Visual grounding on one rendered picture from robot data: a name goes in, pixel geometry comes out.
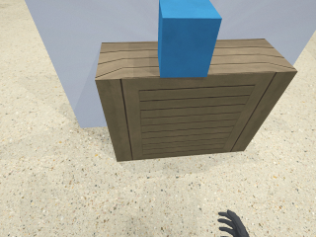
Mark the pedestal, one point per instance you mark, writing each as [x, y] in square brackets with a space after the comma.
[153, 117]

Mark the robot right hand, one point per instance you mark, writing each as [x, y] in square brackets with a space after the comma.
[238, 228]

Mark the carton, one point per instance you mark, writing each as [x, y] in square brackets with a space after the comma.
[187, 34]

